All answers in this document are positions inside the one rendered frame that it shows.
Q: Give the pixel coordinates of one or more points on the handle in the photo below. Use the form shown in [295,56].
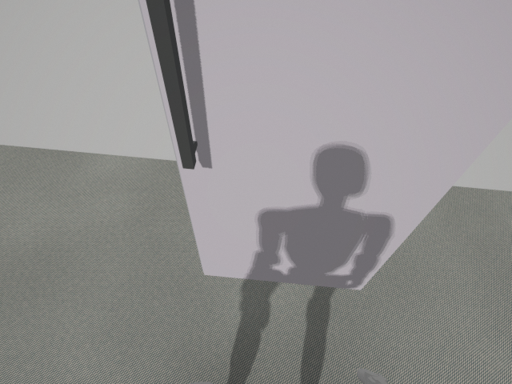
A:
[164,35]

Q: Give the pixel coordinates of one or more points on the fridge door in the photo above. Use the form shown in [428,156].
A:
[328,129]

